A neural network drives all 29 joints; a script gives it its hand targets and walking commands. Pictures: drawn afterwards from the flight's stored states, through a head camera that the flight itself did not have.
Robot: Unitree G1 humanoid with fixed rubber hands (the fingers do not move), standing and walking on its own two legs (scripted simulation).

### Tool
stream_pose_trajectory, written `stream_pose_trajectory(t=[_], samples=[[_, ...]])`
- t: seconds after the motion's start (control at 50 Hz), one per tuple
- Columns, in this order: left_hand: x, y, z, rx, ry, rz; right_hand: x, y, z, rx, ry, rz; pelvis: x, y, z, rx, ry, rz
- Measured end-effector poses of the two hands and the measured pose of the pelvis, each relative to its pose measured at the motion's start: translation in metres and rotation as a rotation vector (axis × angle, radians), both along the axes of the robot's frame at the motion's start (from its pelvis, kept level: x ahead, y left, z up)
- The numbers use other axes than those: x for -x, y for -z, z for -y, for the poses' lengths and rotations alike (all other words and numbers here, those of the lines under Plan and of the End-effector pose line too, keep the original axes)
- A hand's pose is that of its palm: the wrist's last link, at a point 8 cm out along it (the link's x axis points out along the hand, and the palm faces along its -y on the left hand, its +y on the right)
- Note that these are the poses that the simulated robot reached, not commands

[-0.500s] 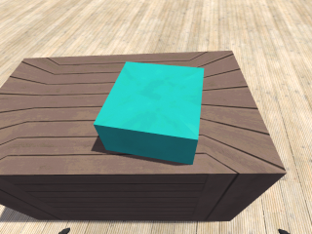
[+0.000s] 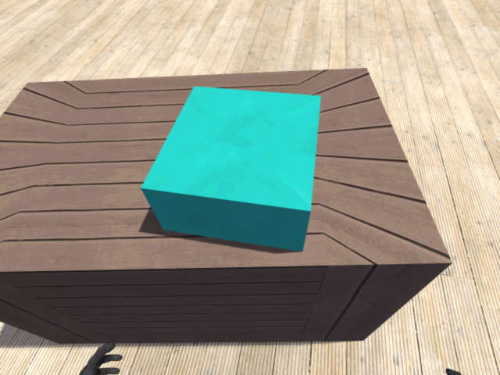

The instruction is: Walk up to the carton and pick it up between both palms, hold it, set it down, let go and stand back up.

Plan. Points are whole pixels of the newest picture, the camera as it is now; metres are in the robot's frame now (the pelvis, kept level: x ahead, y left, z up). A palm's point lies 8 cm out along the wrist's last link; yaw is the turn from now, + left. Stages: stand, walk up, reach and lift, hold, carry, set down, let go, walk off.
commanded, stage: reach and lift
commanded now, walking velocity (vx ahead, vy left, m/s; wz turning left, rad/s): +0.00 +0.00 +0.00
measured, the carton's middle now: (243, 161) +0.52 +0.05 -0.01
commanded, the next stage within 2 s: none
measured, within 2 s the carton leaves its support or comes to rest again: neither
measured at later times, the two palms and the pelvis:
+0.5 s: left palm out of the picture +0.13 +0.30 -0.07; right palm out of the picture +0.09 -0.27 -0.08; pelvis -0.04 -0.01 -0.01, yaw +2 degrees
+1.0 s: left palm (66, 344) +0.17 +0.31 -0.02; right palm (420, 359) +0.15 -0.21 -0.04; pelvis -0.02 +0.02 +0.00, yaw +1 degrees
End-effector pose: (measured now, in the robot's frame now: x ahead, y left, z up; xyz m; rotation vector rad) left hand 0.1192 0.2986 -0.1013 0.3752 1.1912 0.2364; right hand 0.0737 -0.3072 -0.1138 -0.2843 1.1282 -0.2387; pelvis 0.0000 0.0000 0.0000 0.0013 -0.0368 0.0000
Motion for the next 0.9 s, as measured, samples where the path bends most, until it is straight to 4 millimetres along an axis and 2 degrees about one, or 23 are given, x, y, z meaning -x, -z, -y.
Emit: stream_pose_trajectory(t=[0.1,0.18,0.24,0.32,0.42,0.5,0.6,0.72,0.9], samples=[[-0.043,-0.003,0.004,-0.006,0.017,0.024,-0.046,0.001,0.0,-0.004,-0.049,0.123,0.022,0.014,0.004,0.004,-0.033,-0.018],[-0.06,-0.013,0.015,0.009,0.043,0.111,-0.069,-0.012,0.001,0.017,-0.065,0.24,0.03,0.018,0.005,0.01,-0.038,-0.018],[-0.054,-0.017,0.021,0.024,0.048,0.136,-0.066,-0.022,0.001,0.034,-0.059,0.281,0.031,0.016,0.006,0.01,-0.044,0.0],[-0.034,-0.017,0.018,0.037,0.025,0.137,-0.048,-0.028,-0.003,0.033,-0.041,0.29,0.032,0.013,0.007,0.006,-0.039,0.014],[-0.013,-0.02,0.008,0.039,-0.005,0.156,-0.026,-0.029,-0.017,0.012,-0.032,0.286,0.037,0.011,0.008,0.003,-0.037,0.028],[-0.007,-0.027,0.002,0.047,-0.01,0.19,-0.019,-0.031,-0.034,-0.014,-0.019,0.315,0.041,0.009,0.005,0.004,-0.036,0.033],[-0.011,-0.04,0.0,0.074,0.004,0.25,-0.025,-0.039,-0.052,-0.042,-0.003,0.379,0.045,0.007,-0.001,0.008,-0.027,0.048],[-0.028,-0.056,-0.001,0.115,0.015,0.336,-0.041,-0.053,-0.065,-0.064,0.009,0.448,0.045,0.005,-0.01,0.01,-0.013,0.065],[-0.05,-0.075,-0.006,0.165,0.018,0.456,-0.067,-0.067,-0.081,-0.098,0.018,0.503,0.033,0.001,-0.018,0.011,-0.009,0.086]])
